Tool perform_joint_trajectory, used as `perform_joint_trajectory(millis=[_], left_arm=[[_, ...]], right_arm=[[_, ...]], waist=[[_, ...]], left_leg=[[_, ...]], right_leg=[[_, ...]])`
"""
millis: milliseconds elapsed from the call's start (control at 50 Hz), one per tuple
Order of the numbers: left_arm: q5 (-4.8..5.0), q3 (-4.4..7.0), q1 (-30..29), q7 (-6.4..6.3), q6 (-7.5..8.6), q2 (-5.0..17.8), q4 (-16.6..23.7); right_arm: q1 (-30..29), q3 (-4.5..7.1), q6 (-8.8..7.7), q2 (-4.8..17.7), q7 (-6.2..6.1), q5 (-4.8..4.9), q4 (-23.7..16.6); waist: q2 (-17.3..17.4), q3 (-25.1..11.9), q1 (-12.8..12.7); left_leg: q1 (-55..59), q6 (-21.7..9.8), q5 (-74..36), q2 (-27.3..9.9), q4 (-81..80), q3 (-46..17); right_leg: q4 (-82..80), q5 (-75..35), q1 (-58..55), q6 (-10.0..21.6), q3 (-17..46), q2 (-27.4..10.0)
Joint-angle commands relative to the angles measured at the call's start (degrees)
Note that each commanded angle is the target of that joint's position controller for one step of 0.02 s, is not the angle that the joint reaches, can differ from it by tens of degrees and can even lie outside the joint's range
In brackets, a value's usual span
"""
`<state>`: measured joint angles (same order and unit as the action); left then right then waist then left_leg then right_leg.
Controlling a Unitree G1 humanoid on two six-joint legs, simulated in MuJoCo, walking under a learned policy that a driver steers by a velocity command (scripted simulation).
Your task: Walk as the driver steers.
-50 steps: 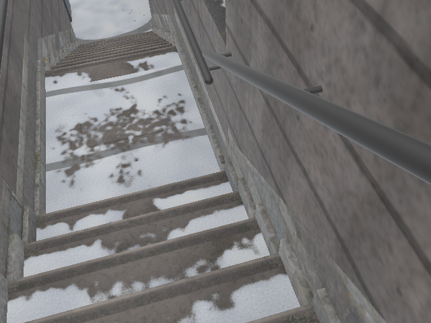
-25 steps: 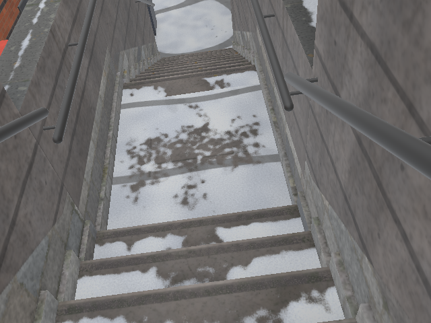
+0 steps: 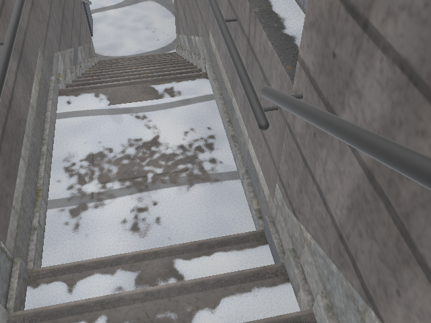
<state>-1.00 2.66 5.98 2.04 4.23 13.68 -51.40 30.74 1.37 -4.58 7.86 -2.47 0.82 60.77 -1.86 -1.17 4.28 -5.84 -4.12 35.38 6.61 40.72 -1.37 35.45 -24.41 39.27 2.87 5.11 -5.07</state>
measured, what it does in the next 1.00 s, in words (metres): goes down, turning left: right foot 0.16 m lower, then left foot 0.16 m lower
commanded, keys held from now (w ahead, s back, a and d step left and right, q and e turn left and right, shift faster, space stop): w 0.06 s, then w+q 0.74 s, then w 0.20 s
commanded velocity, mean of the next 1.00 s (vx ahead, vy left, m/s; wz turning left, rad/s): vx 0.50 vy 0.00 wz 0.38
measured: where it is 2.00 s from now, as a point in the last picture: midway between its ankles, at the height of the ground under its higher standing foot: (150, 249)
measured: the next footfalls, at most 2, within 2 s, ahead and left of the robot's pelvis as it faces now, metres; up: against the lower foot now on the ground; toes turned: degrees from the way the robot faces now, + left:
right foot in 0.14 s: +0.23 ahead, -0.12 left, -0.16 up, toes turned -1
left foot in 0.64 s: +0.49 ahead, +0.16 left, -0.32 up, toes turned +13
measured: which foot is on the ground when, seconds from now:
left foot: down 0.00-0.16, up 0.18-0.62, down 0.64-1.00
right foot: up 0.00-0.12, down 0.14-0.66, up 0.68-1.00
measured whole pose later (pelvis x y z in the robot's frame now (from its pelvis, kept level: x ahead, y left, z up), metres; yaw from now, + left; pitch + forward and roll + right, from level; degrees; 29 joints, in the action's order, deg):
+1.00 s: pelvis +0.56 +0.09 -0.33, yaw +24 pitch +2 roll +2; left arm -2.1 4.0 9.4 0.4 4.1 13.8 -44.4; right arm 22.6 2.6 -2.1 8.7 -2.4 1.9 49.5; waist -3.4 -1.8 0.2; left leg -18.3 -4.6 32.9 10.1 50.2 -7.1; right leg 40.8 -24.2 39.0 0.1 7.5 -4.5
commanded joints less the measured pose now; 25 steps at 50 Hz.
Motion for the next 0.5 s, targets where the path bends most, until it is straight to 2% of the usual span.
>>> perform_joint_trajectory(millis=[20, 60, 80, 100, 120, 140, 160, 180, 200, 220, 240, 260, 280, 300, 320, 340, 360, 380, 400, 420, 440, 460, 480, 500], left_arm=[[1.43, 0.06, -7.94, 1.46, -0.09, 2.64, 5.73], [1.67, -0.36, -10.67, 0.73, 0.34, 3.12, 7.47], [1.09, 0.63, -4.51, 0.46, 0.23, 5.09, 6.34], [0.75, 1.67, 3.25, 0.55, 0.78, 7.53, 3.8], [0.77, 3.14, 13.9, 0.68, 1.21, 10.0, 0.53], [0.53, 3.67, 26.67, 1.07, 1.65, 10.42, -3.46], [-2.07, 3.01, 32.91, 1.16, 1.32, 9.84, -6.52], [-3.06, 2.11, 31.4, 0.95, 1.19, 9.94, -6.81], [-1.78, 2.24, 32.07, 0.67, 0.12, 9.42, -5.57], [-0.04, 1.42, 25.7, 0.9, -0.48, 7.51, -4.15], [0.24, 2.88, 19.71, 0.82, -0.67, 11.34, -5.2], [-0.15, 1.43, 13.14, 0.55, 0.44, 7.45, -2.41], [-0.61, 0.97, 10.27, -0.62, 1.49, 5.61, -2.35], [-0.83, 0.07, 9.16, -1.48, 2.68, 4.12, -2.4], [-0.82, 0.35, 10.33, -2.44, 2.99, 4.86, -3.92], [-0.74, 0.68, 13.72, -3.46, 2.53, 5.85, -6.12], [-1.7, 1.29, 15.28, -3.9, 2.33, 7.83, -6.47], [-1.23, 1.19, 16.29, -3.96, 1.7, 7.1, -6.53], [0.9, 1.27, 17.13, -5.04, 2.08, 4.97, -6.04], [2.29, 1.34, 18.14, -6.11, 2.43, 5.13, -5.48], [2.42, 0.91, 17.29, -6.98, 2.47, 4.65, -4.71], [2.09, 0.57, 19.0, -6.94, 2.26, 3.85, -5.34], [1.56, 0.7, 19.41, -6.67, 1.81, 4.2, -5.36], [1.71, 0.74, 19.53, -6.44, 1.23, 4.34, -4.86]], right_arm=[[1.58, 2.01, 0.07, 9.07, 0.0, -0.16, -1.53], [3.17, 1.91, 1.08, 7.36, -0.12, -0.38, -0.47], [1.54, 2.23, 1.03, 7.53, -0.25, -1.21, 0.57], [-3.15, 2.12, 1.36, 8.38, 0.02, -2.03, -0.78], [-6.41, 2.01, 1.15, 8.68, 0.99, -2.61, -1.45], [-11.08, 1.97, 0.22, 9.27, 1.92, -1.14, -2.4], [-6.58, 2.05, -0.37, 6.49, 2.09, 1.5, -2.44], [5.61, 0.99, -0.41, 1.97, 1.24, 3.46, -1.4], [4.1, 0.97, -0.38, 4.67, 0.34, 3.29, -3.22], [2.33, 2.81, -0.09, 8.97, -0.42, 4.24, -4.36], [-4.41, 2.73, 0.74, 8.34, -0.96, 4.85, -8.56], [-6.97, 3.96, 2.62, 12.28, -1.76, 3.67, -9.4], [-8.88, 4.33, 3.16, 12.46, -2.02, 2.91, -9.61], [-9.46, 4.04, 4.28, 10.11, -1.87, 3.15, -9.88], [-12.7, 3.85, 3.98, 8.73, -1.48, 2.29, -12.22], [-14.67, 2.85, 3.66, 5.37, -1.2, 0.89, -13.95], [-11.68, 2.96, 3.8, 5.49, -0.61, 0.94, -13.03], [-12.16, 2.93, 3.75, 6.28, -0.12, 0.81, -14.26], [-13.94, 4.06, 3.03, 9.26, 0.49, 1.87, -15.27], [-17.87, 3.72, 2.42, 9.68, 1.29, 1.39, -15.3], [-20.84, 3.75, 2.33, 9.12, 2.35, 0.34, -16.99], [-22.79, 3.05, 2.59, 6.46, 3.56, -0.47, -17.22], [-23.72, 2.76, 3.14, 5.25, 4.37, -0.22, -18.02], [-24.43, 2.69, 3.87, 5.34, 4.6, 0.15, -18.86]], waist=[[5.49, 8.96, 1.57], [4.19, 10.4, 2.8], [7.44, 8.05, -0.04], [7.3, 4.65, -4.04], [6.15, -0.49, -8.87], [5.32, -3.32, -16.35], [-8.81, -3.89, -16.22], [-18.77, -7.18, -9.1], [-15.89, -10.2, -11.04], [-2.77, -5.02, -8.5], [-3.3, -2.37, -4.6], [4.28, 1.85, -2.9], [2.52, 3.16, -1.96], [-0.24, 5.34, -1.06], [-1.96, 6.03, -1.56], [-6.31, 4.7, -2.43], [-6.92, 1.52, -1.05], [-6.77, 0.84, -1.11], [-4.3, 2.58, -1.78], [-4.39, 2.82, -3.53], [-2.69, 4.82, -3.75], [-2.78, 4.14, -4.91], [-3.07, 4.41, -5.18], [-4.5, 5.2, -5.28]], left_leg=[[-13.04, -3.99, -28.4, -10.38, -6.27, -10.07], [-1.81, -4.49, -34.47, -11.28, 1.2, -11.06], [0.33, -3.64, -40.98, -10.68, 6.98, -11.32], [1.08, -3.82, -48.17, -10.58, 14.77, -12.93], [-1.01, -3.81, -54.66, -9.82, 25.29, -13.47], [-7.12, -2.25, -54.98, -7.37, 39.57, -11.89], [-22.18, 1.31, -13.51, 2.15, 65.84, -7.56], [-41.57, 2.35, 15.63, 3.03, 78.68, -10.88], [-48.32, 2.86, 14.84, 1.06, 79.47, -12.82], [-46.98, 3.69, 3.67, -0.62, 67.7, -12.3], [-50.68, 3.13, -5.11, -5.11, 64.93, -8.01], [-45.42, 1.33, -15.74, -8.02, 53.72, -12.22], [-42.78, 0.86, -22.1, -9.39, 48.33, -14.52], [-38.38, 2.32, -27.12, -9.55, 39.09, -13.91], [-38.0, 2.9, -30.79, -10.46, 30.48, -13.3], [-38.94, 3.41, -32.61, -10.35, 28.35, -11.72], [-38.42, 3.41, -36.45, -9.98, 28.46, -9.94], [-39.02, 2.81, -37.67, -9.85, 28.13, -9.6], [-41.59, 2.15, -48.56, -10.45, 16.54, -14.57], [-40.79, 2.05, -56.63, -8.91, 8.32, -11.84], [-32.54, 2.74, -69.17, -7.28, -1.68, -7.31], [-23.57, 2.63, -75.0, -5.85, -2.32, -2.38], [-19.36, 2.75, -75.53, -5.45, -1.2, -1.2], [-20.1, 2.8, -71.59, -5.74, -0.68, -1.89]], right_leg=[[-5.1, 0.25, -10.17, -1.43, -3.64, 2.62], [-10.9, 6.87, -2.53, -1.49, -2.57, 1.37], [-9.85, 3.35, -8.51, -1.52, -1.11, 0.06], [-10.79, 4.41, -15.23, -0.54, -0.29, -0.56], [-9.94, 5.7, -27.3, -0.17, -2.47, 0.73], [-12.61, 1.68, -40.69, 1.29, -5.14, -0.1], [-9.99, -15.63, -52.59, 6.27, -1.93, -7.5], [6.36, -33.39, -64.49, 12.67, 9.09, -16.53], [3.75, -20.01, -64.01, 14.32, 14.39, -19.64], [-2.87, -3.74, -51.42, 13.59, 14.03, -18.46], [-10.49, 26.37, -42.86, 16.69, 23.14, -22.07], [-14.56, 33.04, -28.94, 14.93, 22.58, -21.44], [-14.14, 29.39, -23.86, 11.97, 20.36, -19.58], [-14.25, 25.43, -15.6, 10.28, 11.45, -14.86], [-14.75, 21.62, -15.57, 9.29, 7.71, -12.72], [-13.99, 14.42, -18.32, 9.71, 6.84, -13.04], [-9.78, 10.85, -21.03, 9.34, 5.15, -12.95], [-8.76, 4.83, -22.66, 8.8, 3.44, -13.33], [-4.87, 17.12, -24.56, 4.96, -0.6, -10.16], [-2.47, 23.52, -25.91, 2.61, -3.48, -8.25], [-0.49, 29.26, -18.22, 0.43, -10.39, -4.01], [-0.51, 34.52, -13.26, 0.24, -12.08, -3.76], [0.59, 37.72, -10.25, 0.71, -12.5, -4.32], [1.93, 38.09, -11.53, 1.24, -11.5, -5.46]])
